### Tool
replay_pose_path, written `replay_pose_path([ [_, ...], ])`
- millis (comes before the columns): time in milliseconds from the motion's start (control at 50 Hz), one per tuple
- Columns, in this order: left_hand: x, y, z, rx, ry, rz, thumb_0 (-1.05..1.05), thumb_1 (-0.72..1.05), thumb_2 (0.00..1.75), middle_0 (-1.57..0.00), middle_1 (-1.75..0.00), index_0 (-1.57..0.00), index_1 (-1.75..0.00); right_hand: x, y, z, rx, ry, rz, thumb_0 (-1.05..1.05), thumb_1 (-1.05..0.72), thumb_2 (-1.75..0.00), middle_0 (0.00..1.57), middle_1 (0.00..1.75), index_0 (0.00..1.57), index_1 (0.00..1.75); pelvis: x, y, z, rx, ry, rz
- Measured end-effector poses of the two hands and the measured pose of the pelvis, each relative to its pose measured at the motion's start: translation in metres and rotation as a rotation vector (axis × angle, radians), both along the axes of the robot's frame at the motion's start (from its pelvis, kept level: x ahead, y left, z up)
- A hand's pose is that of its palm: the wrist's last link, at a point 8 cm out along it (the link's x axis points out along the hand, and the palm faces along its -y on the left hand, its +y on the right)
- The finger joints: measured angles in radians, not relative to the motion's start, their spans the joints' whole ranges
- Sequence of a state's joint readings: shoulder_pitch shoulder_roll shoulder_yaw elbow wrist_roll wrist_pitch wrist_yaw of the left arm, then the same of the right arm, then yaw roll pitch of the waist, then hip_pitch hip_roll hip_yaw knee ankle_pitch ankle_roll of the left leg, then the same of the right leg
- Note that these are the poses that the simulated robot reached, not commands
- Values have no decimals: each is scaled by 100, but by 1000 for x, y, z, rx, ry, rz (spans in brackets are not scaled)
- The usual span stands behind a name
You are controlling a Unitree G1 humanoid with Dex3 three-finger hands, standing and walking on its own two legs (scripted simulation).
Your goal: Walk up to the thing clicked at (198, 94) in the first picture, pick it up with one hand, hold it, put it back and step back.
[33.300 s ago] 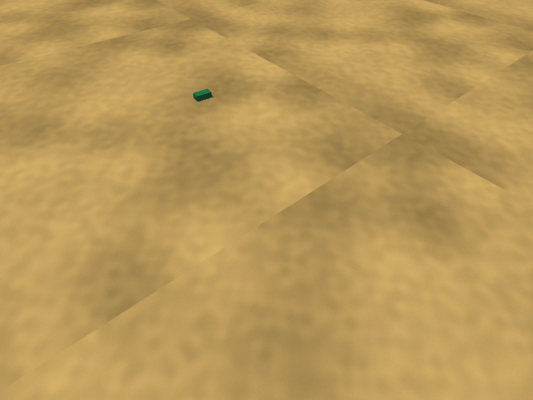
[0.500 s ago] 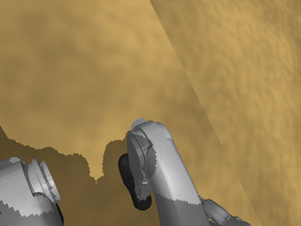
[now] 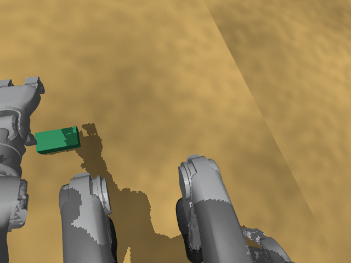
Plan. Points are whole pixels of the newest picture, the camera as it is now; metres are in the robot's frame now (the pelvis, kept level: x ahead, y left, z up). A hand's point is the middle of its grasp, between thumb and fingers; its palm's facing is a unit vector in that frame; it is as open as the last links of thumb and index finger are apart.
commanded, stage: withdraw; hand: left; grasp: from above
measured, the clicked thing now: (58, 140) +0.48 +0.28 -0.34
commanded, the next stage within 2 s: home in 0.26 s
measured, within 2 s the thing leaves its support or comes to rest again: neither
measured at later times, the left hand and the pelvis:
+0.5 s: hand (35, 122) +0.49 +0.30 -0.20, palm faces -0.35 -0.05 -0.94, open 13.3 cm; pelvis +0.00 +0.00 -0.04, yaw -2 degrees
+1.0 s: hand (0, 166) +0.34 +0.26 +0.01, palm faces -0.26 -0.67 -0.70, open 7.8 cm; pelvis +0.01 +0.00 +0.12, yaw +3 degrees
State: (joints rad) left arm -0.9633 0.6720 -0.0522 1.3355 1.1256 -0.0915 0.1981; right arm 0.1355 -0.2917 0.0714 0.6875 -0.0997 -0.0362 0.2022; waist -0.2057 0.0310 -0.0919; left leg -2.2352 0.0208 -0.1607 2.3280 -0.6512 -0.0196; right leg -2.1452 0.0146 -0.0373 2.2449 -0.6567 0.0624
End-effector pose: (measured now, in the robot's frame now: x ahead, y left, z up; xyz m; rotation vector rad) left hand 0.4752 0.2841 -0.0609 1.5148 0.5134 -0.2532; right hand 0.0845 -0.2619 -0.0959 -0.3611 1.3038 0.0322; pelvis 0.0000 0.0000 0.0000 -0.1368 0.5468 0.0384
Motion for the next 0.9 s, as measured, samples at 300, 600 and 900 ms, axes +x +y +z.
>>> replay_pose_path([
  [300,-11,-7,-70,-56,16,-95,0,-45,97,-13,-98,-13,-98,-46,-20,0,-180,104,29,0,-90,-90,20,30,20,30,-8,-3,-27,-4,-33,-7],
  [600,15,15,-55,-31,-144,58,0,-23,90,-22,-76,-21,-76,-53,15,-20,-43,179,-79,0,-89,-90,20,30,20,30,12,3,-24,-17,55,-9],
  [900,-96,14,78,-421,-50,316,0,66,86,-21,-34,-21,-35,65,3,72,-10,-131,-44,1,-91,-90,20,30,20,30,10,1,82,20,40,23],
])
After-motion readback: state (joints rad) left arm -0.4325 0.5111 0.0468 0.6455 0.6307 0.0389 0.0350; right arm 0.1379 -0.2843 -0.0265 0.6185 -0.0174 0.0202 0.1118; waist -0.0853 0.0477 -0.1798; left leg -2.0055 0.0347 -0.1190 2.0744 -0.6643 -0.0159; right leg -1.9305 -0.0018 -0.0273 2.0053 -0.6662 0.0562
